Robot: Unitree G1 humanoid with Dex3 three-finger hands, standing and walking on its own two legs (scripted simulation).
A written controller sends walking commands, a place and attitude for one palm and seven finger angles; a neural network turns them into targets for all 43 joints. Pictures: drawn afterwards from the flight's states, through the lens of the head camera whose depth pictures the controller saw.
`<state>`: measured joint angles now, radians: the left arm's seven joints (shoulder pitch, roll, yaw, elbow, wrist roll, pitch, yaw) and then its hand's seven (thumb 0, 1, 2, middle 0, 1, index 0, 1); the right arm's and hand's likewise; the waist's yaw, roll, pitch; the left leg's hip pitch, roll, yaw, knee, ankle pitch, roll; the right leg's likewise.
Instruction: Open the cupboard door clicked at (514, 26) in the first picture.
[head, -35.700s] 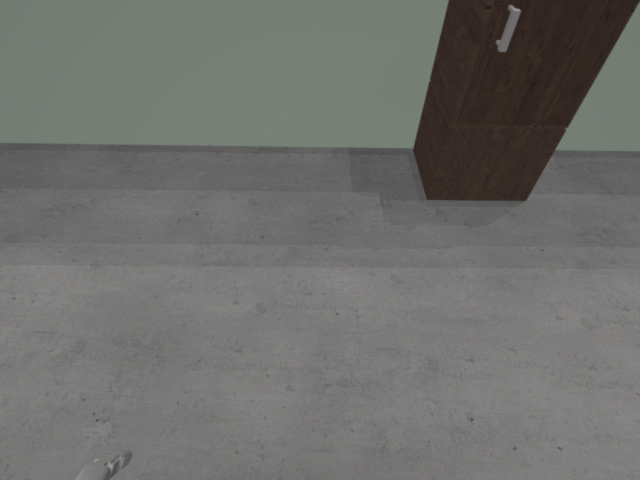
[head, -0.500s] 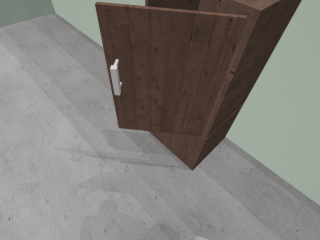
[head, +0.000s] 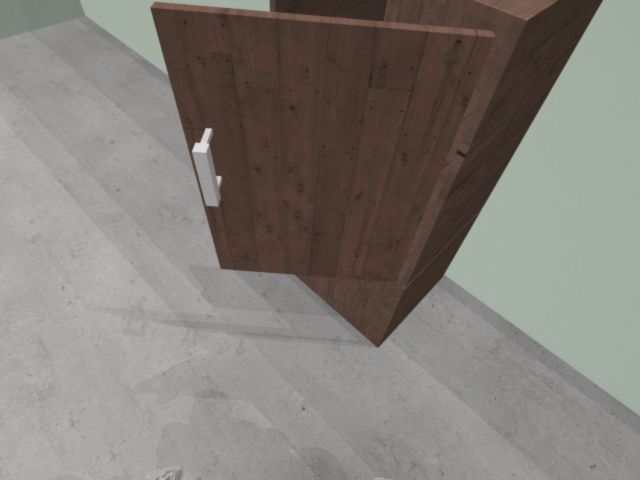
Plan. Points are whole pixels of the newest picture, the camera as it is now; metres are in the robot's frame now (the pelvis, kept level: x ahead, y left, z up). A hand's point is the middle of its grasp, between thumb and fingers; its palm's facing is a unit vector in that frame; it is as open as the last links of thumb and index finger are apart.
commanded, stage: come to a stop and stand still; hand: left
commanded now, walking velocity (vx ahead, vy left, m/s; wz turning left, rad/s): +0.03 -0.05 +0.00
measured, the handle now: (210, 168) +0.57 +0.21 +0.02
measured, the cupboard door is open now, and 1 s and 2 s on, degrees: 41 41 41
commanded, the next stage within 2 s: look again from close up in 0.70 s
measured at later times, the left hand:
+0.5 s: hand out of the picture -0.02 +0.15 -0.16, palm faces +0.03 -0.98 -0.20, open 7.4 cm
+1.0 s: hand out of the picture +0.00 +0.18 -0.16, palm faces +0.02 -0.96 -0.28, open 7.3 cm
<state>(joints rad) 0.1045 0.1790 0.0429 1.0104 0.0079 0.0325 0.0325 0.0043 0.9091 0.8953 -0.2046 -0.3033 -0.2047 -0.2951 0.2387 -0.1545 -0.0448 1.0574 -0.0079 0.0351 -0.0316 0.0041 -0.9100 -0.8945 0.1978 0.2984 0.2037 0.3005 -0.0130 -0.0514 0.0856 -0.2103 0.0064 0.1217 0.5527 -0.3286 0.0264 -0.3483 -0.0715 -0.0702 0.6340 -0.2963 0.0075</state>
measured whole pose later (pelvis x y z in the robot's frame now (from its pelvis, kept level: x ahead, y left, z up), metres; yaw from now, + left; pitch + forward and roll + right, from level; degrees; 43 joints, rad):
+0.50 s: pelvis -0.03 -0.02 +0.01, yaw +0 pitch -1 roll +1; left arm 0.27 0.16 0.01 1.11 0.01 0.00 0.03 0.01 0.91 0.90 -0.20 -0.30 -0.20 -0.29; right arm 0.23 -0.17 -0.02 1.11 -0.01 0.01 -0.02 0.00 -0.91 -0.89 0.20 0.30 0.20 0.30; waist 0.00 0.00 0.03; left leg -0.19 0.03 0.11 0.41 -0.22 0.00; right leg -0.13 -0.01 -0.02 0.43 -0.29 -0.01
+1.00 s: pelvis -0.03 -0.02 +0.00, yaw +1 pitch +0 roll +0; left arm 0.28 0.20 0.02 1.03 0.02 -0.02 0.04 0.01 0.91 0.90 -0.21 -0.30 -0.21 -0.30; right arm 0.27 -0.19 -0.03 1.04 -0.02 -0.02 -0.03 0.01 -0.91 -0.89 0.20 0.30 0.20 0.30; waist -0.02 0.02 0.02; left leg -0.25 0.03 0.10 0.53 -0.27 0.01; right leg -0.18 -0.02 -0.03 0.52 -0.34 0.00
